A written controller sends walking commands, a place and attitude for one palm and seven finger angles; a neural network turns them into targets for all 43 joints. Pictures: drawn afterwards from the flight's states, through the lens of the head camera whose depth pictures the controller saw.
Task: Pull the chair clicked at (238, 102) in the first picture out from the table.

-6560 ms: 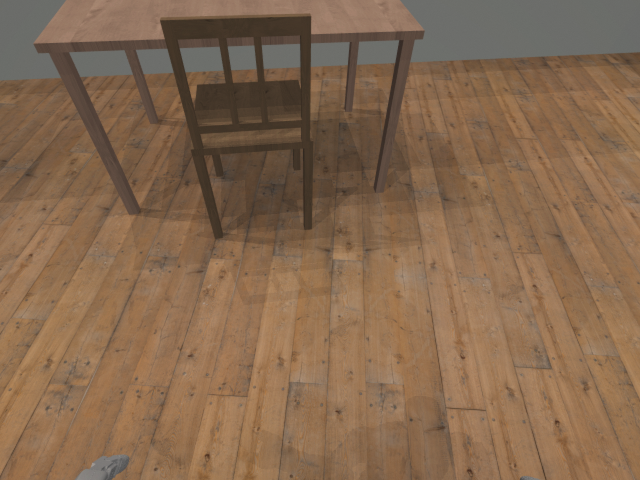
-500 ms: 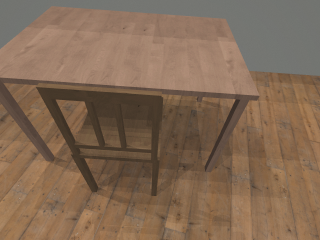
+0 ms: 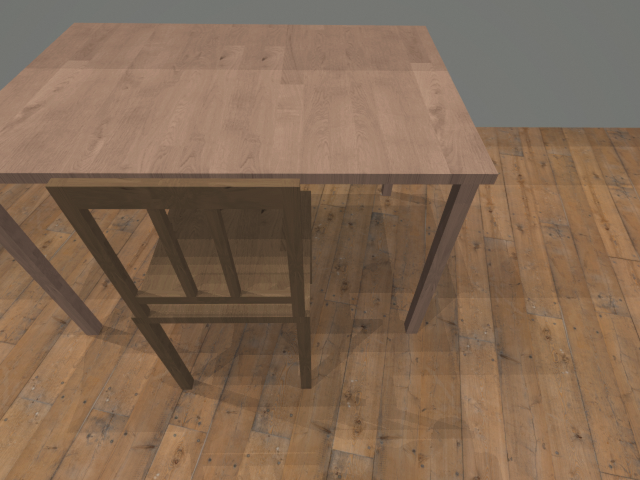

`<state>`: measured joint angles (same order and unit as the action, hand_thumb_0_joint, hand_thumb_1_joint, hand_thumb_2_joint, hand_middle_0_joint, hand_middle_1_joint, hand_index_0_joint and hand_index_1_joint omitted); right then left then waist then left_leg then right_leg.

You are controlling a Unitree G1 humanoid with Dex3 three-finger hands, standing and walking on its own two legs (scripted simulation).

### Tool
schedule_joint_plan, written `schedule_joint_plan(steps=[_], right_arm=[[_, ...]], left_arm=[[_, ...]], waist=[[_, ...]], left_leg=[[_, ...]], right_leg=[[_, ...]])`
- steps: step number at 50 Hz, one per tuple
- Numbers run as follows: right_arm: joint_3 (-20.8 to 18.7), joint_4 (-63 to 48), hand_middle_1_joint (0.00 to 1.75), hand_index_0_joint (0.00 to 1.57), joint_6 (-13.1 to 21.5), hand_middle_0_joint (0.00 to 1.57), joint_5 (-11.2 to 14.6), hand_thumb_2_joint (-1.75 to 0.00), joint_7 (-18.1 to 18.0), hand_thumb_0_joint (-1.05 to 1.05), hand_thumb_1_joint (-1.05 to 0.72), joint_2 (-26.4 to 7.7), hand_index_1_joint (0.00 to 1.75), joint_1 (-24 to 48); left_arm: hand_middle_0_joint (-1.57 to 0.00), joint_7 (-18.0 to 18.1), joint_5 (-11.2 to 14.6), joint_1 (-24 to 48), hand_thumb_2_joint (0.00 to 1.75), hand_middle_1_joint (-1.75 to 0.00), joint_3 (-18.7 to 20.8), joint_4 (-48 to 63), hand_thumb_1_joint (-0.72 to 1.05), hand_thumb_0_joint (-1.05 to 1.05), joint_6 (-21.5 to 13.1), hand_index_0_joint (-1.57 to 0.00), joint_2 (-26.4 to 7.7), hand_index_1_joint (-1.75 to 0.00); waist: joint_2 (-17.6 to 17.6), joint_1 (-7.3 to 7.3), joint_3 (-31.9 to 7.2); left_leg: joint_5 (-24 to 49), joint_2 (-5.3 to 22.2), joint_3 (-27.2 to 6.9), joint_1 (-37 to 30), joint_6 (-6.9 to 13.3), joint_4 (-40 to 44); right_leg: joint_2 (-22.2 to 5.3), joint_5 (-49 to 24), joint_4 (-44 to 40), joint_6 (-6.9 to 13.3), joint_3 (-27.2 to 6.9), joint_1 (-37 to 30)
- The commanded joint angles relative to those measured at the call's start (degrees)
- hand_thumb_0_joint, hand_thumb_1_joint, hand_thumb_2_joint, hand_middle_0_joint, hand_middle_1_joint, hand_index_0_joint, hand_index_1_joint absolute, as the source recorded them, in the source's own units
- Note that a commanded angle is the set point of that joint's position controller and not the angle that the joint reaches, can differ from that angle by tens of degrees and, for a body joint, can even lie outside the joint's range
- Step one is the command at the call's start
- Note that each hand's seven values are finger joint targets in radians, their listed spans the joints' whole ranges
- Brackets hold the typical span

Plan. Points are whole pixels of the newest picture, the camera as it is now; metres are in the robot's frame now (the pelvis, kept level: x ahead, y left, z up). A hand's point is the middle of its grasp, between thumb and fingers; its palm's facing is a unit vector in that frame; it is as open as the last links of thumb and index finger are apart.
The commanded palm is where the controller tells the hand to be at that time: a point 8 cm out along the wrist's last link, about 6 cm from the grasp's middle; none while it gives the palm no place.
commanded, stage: look again from close up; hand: left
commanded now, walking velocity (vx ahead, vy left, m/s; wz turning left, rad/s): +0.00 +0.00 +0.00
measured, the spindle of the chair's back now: (175, 255) +0.51 +0.30 -0.10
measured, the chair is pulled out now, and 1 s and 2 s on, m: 0.00 0.00 0.00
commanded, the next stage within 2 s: shuffle to correct the standing spot in 0.90 s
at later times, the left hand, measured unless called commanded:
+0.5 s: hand out of the picture -0.03 +0.17 -0.18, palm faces +0.02 -0.98 -0.19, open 7.3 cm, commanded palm none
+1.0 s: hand out of the picture -0.06 +0.17 -0.17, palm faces +0.03 -0.98 -0.18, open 7.3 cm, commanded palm none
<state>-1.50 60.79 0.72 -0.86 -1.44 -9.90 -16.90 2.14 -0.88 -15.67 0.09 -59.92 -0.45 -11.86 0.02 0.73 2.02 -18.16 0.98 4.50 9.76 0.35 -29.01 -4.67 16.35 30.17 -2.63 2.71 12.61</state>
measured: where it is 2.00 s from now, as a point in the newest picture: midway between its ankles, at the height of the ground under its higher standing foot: outside the picture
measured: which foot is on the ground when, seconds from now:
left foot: down 0.00-1.00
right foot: down 0.00-1.00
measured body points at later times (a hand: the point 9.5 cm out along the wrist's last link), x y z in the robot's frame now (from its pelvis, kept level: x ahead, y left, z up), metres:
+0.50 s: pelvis -0.04 +0.00 +0.00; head -0.04 +0.01 +0.45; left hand -0.03 +0.23 -0.16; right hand -0.02 -0.24 -0.15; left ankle -0.03 +0.11 -0.74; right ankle +0.00 -0.14 -0.74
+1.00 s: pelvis -0.04 +0.01 +0.00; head -0.03 +0.01 +0.45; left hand -0.06 +0.22 -0.16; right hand -0.06 -0.20 -0.16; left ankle -0.03 +0.11 -0.74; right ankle +0.00 -0.14 -0.74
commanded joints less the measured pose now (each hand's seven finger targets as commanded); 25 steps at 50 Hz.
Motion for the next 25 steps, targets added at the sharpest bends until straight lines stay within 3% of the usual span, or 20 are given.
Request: schedule_joint_plan(steps=[1, 2, 4, 7, 17, 22, 25], right_arm=[[-1.16, -4.36, 0.3, 0.2, 0.43, 0.2, -0.02, -0.9, -0.13, 0.0, -0.9, -6.02, 0.3, -0.21], [-0.83, -4.17, 0.3, 0.2, 0.06, 0.2, -0.18, -0.9, 0.15, 0.0, -0.9, -5.62, 0.3, -0.21], [-1.09, -4.0, 0.3, 0.2, -0.04, 0.2, -0.05, -0.9, 0.25, 0.0, -0.9, -5.51, 0.3, -0.41], [-0.8, -3.49, 0.3, 0.2, -0.05, 0.2, -0.12, -0.9, 0.36, 0.0, -0.9, -5.87, 0.3, -0.08], [-0.75, -2.59, 0.3, 0.2, -0.66, 0.2, 0.13, -0.9, 0.73, 0.0, -0.9, -5.41, 0.3, 1.1], [-0.81, -2.0, 0.3, 0.2, -0.9, 0.2, 0.12, -0.9, 0.83, 0.0, -0.9, -5.27, 0.3, 0.58], [-0.87, -1.63, 0.3, 0.2, -0.86, 0.2, 0.04, -0.9, 0.82, 0.0, -0.9, -5.4, 0.3, 0.0]], left_arm=[[-0.2, 0.67, 0.0, -3.62, 0.9, -0.3, 1.13, 3.47, 0.9, 0.0, -0.81, -0.2, -6.07, -0.3], [-0.2, 0.7, -0.03, -3.78, 0.9, -0.3, 0.93, 3.72, 0.9, 0.0, -0.77, -0.2, -6.09, -0.3], [-0.2, 0.69, 0.03, -2.85, 0.9, -0.3, 1.38, 4.27, 0.9, 0.0, -0.83, -0.2, -6.9, -0.3], [-0.2, 0.65, 0.03, -2.66, 0.9, -0.3, 1.13, 4.68, 0.9, 0.0, -0.78, -0.2, -6.67, -0.3], [-0.2, 0.34, -0.22, -1.95, 0.9, -0.3, 1.24, 4.22, 0.9, 0.0, -0.43, -0.2, -6.12, -0.3], [-0.2, 0.22, -0.33, -2.98, 0.9, -0.3, 1.29, 3.44, 0.9, 0.0, -0.33, -0.2, -5.35, -0.3], [-0.2, 0.11, -0.31, -3.91, 0.9, -0.3, 1.42, 2.8, 0.9, 0.0, -0.35, -0.2, -4.47, -0.3]], waist=[[3.16, -0.42, -0.68], [5.33, -0.56, -0.19], [4.15, -0.1, 0.16], [1.96, -0.51, -0.69], [0.15, -0.28, 2.95], [0.3, -0.35, 4.01], [-1.36, -0.27, 3.48]], left_leg=[[12.38, 3.36, -3.79, 4.91, 0.65, 0.88], [11.45, 3.31, -3.47, 4.69, 0.74, 0.51], [10.66, 3.19, -3.37, 5.01, 0.41, 0.58], [13.33, 3.95, -3.34, 3.18, 0.48, 1.11], [2.59, 3.98, -4.1, 4.64, 0.34, 4.95], [-1.99, 4.12, -4.8, 6.15, 0.5, 6.87], [-3.65, 4.27, -5.49, 6.9, 0.62, 8.11]], right_leg=[[-3.26, -16.89, -3.59, 3.91, -4.04, -1.11], [-3.13, -16.9, -3.86, 3.98, -4.34, -1.01], [-3.53, -15.6, -4.42, 3.88, -4.28, -0.16], [-2.82, -15.81, -3.67, 3.73, -3.94, -0.14], [-2.08, 0.64, -9.16, 3.05, -4.59, 3.73], [-1.73, 4.3, -10.53, 2.76, -4.26, 4.34], [-1.45, 4.6, -10.25, 2.62, -3.85, 4.17]])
